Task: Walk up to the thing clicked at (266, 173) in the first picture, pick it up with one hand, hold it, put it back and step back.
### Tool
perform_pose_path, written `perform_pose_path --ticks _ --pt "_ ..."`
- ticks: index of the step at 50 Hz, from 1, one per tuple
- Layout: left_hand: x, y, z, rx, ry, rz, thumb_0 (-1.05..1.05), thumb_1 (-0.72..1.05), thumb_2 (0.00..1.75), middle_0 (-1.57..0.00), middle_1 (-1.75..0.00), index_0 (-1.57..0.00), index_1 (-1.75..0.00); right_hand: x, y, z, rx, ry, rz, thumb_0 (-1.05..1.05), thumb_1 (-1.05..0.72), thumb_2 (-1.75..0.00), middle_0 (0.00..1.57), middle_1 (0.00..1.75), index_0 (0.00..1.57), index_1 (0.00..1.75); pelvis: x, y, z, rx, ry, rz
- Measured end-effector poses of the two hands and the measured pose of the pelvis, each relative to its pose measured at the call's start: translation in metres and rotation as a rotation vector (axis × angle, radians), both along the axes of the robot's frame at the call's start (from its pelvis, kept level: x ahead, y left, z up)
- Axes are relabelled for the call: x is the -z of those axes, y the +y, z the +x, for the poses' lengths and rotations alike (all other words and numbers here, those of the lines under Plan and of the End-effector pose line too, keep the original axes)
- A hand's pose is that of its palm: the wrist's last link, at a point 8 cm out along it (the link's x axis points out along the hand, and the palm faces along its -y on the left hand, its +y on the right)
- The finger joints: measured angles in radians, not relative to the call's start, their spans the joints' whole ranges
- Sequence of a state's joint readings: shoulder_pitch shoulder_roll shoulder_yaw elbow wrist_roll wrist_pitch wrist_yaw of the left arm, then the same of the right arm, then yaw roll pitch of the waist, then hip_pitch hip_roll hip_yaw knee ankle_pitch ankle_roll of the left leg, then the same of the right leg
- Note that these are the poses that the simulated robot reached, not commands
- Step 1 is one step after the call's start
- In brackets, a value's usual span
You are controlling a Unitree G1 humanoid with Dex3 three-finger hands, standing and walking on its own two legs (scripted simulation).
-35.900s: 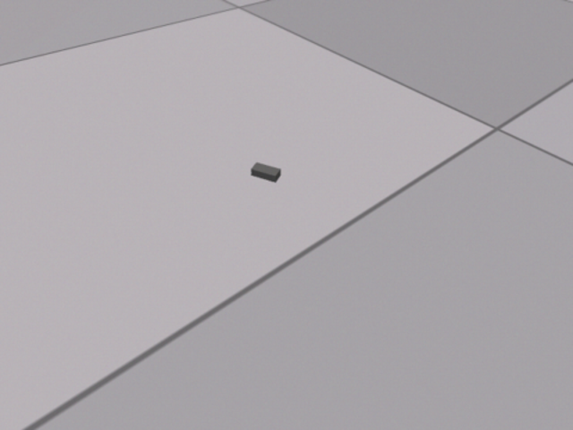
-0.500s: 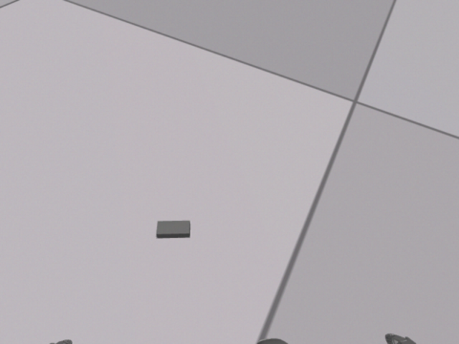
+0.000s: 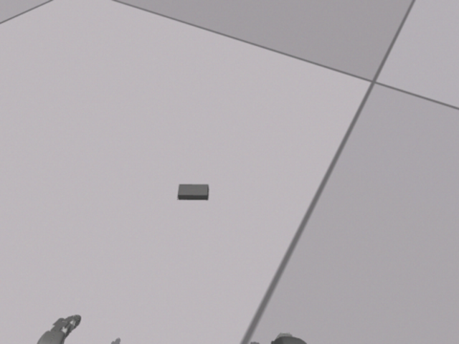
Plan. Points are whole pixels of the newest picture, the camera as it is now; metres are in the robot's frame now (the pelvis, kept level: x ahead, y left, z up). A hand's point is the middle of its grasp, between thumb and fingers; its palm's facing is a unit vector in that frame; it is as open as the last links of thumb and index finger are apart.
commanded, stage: step back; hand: left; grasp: from above
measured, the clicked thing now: (193, 192) +0.88 +0.19 -0.73
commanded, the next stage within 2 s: stand in 1.44 s
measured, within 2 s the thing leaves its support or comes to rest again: neither
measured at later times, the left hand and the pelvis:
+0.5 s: hand out of the picture -0.09 +0.25 -0.13, palm faces -0.05 -0.91 -0.40, open 7.4 cm; pelvis -0.14 -0.02 +0.01, yaw -5 degrees
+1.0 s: hand out of the picture -0.04 +0.23 -0.12, palm faces +0.01 -0.93 -0.38, open 7.3 cm; pelvis -0.13 -0.03 +0.02, yaw -1 degrees
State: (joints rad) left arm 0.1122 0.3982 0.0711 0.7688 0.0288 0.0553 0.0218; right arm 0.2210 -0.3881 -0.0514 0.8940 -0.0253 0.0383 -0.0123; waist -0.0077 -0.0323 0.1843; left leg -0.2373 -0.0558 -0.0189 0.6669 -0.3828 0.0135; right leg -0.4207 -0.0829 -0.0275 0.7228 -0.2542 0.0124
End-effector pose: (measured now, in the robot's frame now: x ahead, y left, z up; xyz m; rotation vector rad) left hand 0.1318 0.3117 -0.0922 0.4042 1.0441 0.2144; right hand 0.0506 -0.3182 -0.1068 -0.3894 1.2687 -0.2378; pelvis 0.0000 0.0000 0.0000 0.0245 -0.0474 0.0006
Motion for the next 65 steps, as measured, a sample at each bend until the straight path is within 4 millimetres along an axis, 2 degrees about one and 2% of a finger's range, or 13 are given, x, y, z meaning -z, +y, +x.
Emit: perform_pose_path --ticks 4,8,13,18,22,26,30,34,38,42,47,52,65 --pt "0.005 0.000 -0.025 -0.013 0.019 -0.030 0.00 0.91 0.90 -0.20 -0.30 -0.21 -0.30 -0.010 0.012 -0.029 -0.009 -0.006 0.010 0.00 -0.90 -0.89 0.20 0.30 0.20 0.30 -0.007 0.004 -0.029 0.002 -0.010 -0.022" --pt "0.005 -0.005 -0.058 -0.020 0.038 -0.054 0.00 0.91 0.90 -0.20 -0.30 -0.21 -0.30 -0.023 0.011 -0.044 -0.017 -0.046 -0.006 0.00 -0.90 -0.89 0.20 0.30 0.20 0.30 -0.013 0.001 -0.056 0.022 0.003 -0.037" --pt "0.010 -0.012 -0.110 0.007 0.104 -0.051 0.00 0.91 0.90 -0.20 -0.30 -0.21 -0.30 -0.028 -0.001 -0.055 -0.022 -0.147 -0.015 0.00 -0.90 -0.89 0.20 0.30 0.20 0.30 -0.012 -0.005 -0.092 0.067 0.011 -0.035" --pt "0.013 -0.023 -0.168 0.012 0.164 -0.027 0.00 0.91 0.90 -0.20 -0.30 -0.21 -0.30 -0.017 -0.023 -0.080 0.002 -0.202 -0.007 0.00 -0.90 -0.89 0.20 0.30 0.20 0.30 -0.003 -0.018 -0.126 0.099 0.000 -0.053" --pt "0.003 -0.027 -0.211 -0.026 0.192 -0.024 0.00 0.90 0.90 -0.20 -0.30 -0.21 -0.30 -0.014 -0.027 -0.112 0.034 -0.160 0.014 0.00 -0.90 -0.89 0.20 0.30 0.20 0.30 -0.010 -0.022 -0.138 0.103 -0.001 -0.018" --pt "-0.005 -0.022 -0.231 -0.058 0.176 -0.015 0.01 0.90 0.90 -0.21 -0.30 -0.21 -0.30 -0.008 -0.025 -0.142 0.028 -0.091 0.028 0.00 -0.90 -0.89 0.20 0.30 0.20 0.30 -0.013 -0.020 -0.146 0.071 0.000 -0.014" --pt "-0.003 -0.010 -0.236 -0.080 0.143 -0.017 0.01 0.90 0.90 -0.21 -0.30 -0.21 -0.30 -0.003 -0.016 -0.162 0.011 -0.022 0.038 0.00 -0.90 -0.89 0.20 0.30 0.20 0.30 -0.011 -0.015 -0.149 0.029 0.003 -0.019" --pt "0.001 -0.001 -0.233 -0.081 0.154 -0.026 0.01 0.90 0.90 -0.20 -0.30 -0.21 -0.30 -0.006 -0.001 -0.168 0.023 -0.031 0.053 0.00 -0.90 -0.89 0.20 0.30 0.20 0.30 -0.012 -0.009 -0.152 0.034 -0.005 0.009" --pt "0.000 -0.003 -0.220 -0.059 0.155 -0.032 0.01 0.91 0.90 -0.20 -0.30 -0.21 -0.30 -0.013 0.003 -0.170 0.029 -0.066 0.062 0.00 -0.90 -0.89 0.20 0.30 0.20 0.30 -0.017 -0.012 -0.152 0.041 0.000 -0.002" --pt "-0.003 -0.014 -0.202 -0.032 0.119 -0.032 0.01 0.91 0.90 -0.20 -0.30 -0.21 -0.30 -0.012 -0.007 -0.167 0.040 -0.071 0.063 0.00 -0.90 -0.89 0.20 0.30 0.20 0.30 -0.017 -0.021 -0.148 0.044 0.000 -0.013" --pt "-0.005 -0.031 -0.188 -0.038 0.062 -0.035 0.00 0.91 0.90 -0.20 -0.30 -0.21 -0.30 -0.005 -0.020 -0.151 0.042 -0.056 0.054 0.00 -0.90 -0.89 0.20 0.30 0.20 0.30 -0.014 -0.030 -0.140 0.029 -0.006 -0.032" --pt "-0.007 -0.036 -0.182 -0.054 0.051 -0.055 0.00 0.90 0.90 -0.20 -0.30 -0.21 -0.30 -0.009 -0.021 -0.128 0.005 -0.059 0.048 0.00 -0.90 -0.89 0.20 0.30 0.20 0.30 -0.018 -0.026 -0.129 0.013 -0.004 -0.026" --pt "0.008 -0.018 -0.159 -0.076 0.110 -0.087 0.00 0.91 0.90 -0.20 -0.30 -0.21 -0.30 -0.017 0.015 -0.073 -0.019 -0.103 0.065 0.00 -0.90 -0.89 0.20 0.30 0.20 0.30 -0.020 -0.010 -0.107 0.019 0.003 -0.035"
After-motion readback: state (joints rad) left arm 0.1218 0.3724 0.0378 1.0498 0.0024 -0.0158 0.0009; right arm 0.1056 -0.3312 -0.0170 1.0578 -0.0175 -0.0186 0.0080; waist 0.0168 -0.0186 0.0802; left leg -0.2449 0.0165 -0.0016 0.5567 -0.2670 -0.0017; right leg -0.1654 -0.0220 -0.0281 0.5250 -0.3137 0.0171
